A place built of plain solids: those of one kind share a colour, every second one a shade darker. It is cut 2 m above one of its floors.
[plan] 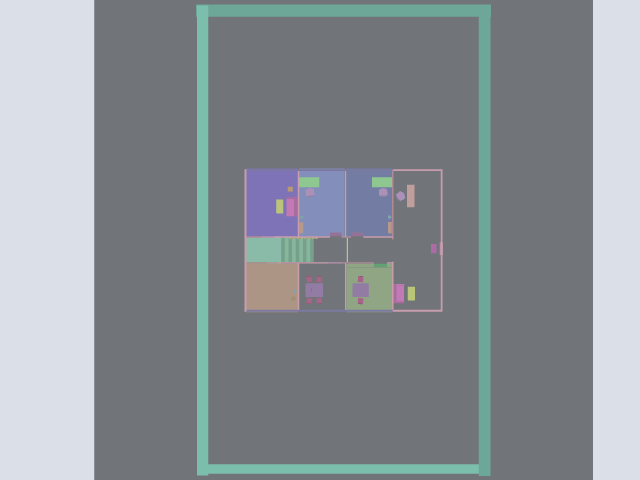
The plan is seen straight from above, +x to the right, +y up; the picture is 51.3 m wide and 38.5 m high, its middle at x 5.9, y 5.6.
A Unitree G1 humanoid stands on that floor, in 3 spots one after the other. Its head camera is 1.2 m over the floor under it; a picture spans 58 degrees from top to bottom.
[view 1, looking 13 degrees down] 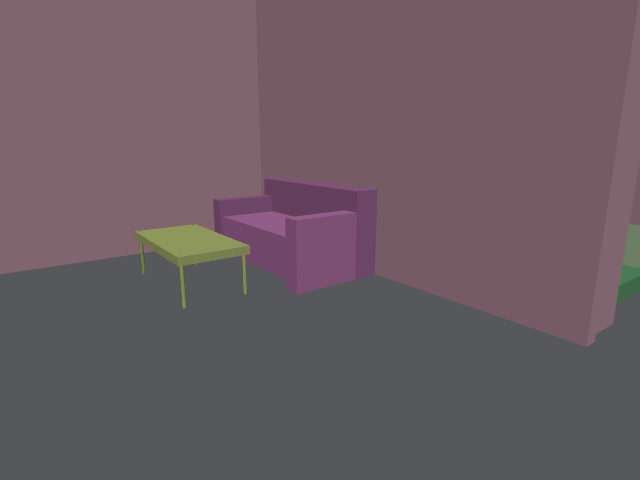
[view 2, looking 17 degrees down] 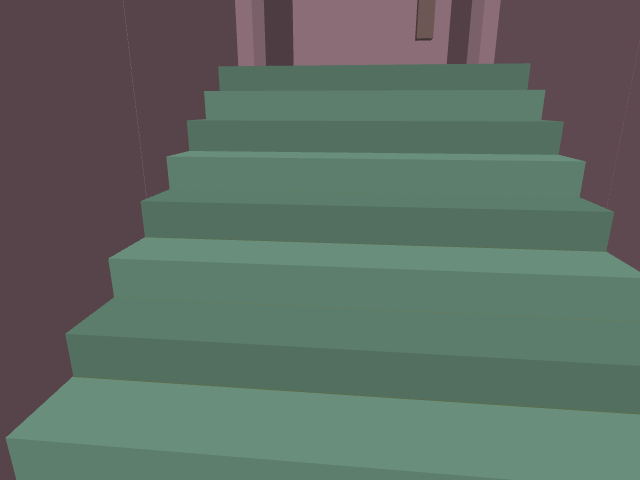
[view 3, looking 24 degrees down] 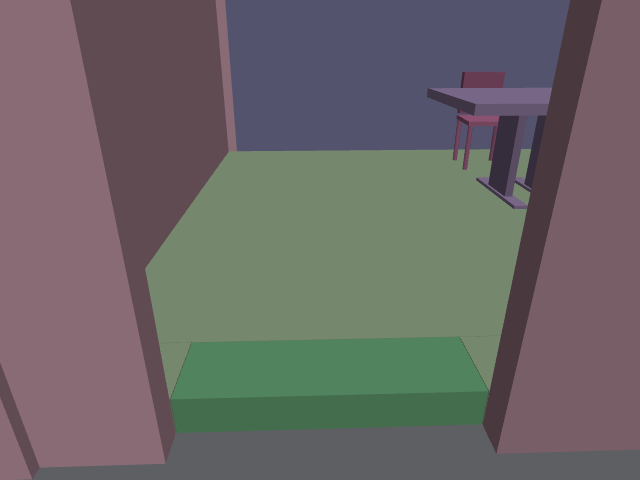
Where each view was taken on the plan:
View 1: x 14.48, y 4.80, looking -127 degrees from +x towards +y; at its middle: sofa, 3.50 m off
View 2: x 6.01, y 4.80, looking -174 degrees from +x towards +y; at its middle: split_steps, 1.86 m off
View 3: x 10.83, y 4.80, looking -92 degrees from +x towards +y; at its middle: meet_level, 2.58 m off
